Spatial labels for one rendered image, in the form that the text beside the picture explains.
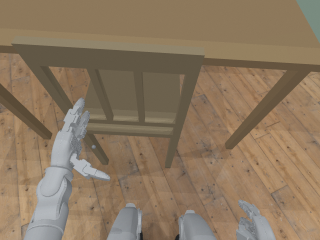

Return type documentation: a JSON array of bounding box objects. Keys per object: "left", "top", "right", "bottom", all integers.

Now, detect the robot left hand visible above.
[{"left": 50, "top": 97, "right": 111, "bottom": 181}]

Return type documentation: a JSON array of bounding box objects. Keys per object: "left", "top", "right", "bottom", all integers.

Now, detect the chair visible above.
[{"left": 11, "top": 36, "right": 205, "bottom": 168}]

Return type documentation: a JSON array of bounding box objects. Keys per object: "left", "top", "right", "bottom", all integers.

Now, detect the robot thigh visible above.
[
  {"left": 178, "top": 213, "right": 217, "bottom": 240},
  {"left": 107, "top": 207, "right": 143, "bottom": 240}
]

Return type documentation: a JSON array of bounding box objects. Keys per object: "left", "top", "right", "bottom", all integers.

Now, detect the robot right hand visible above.
[{"left": 236, "top": 199, "right": 276, "bottom": 240}]

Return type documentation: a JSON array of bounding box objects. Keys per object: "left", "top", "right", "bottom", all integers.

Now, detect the right robot thigh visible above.
[{"left": 178, "top": 213, "right": 217, "bottom": 240}]

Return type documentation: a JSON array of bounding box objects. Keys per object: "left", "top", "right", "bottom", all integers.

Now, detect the left robot thigh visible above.
[{"left": 107, "top": 207, "right": 143, "bottom": 240}]

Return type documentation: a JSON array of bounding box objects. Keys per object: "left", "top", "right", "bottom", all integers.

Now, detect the robot left forearm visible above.
[{"left": 23, "top": 166, "right": 74, "bottom": 240}]

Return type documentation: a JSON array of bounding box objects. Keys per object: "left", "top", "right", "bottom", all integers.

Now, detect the table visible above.
[{"left": 0, "top": 0, "right": 320, "bottom": 150}]

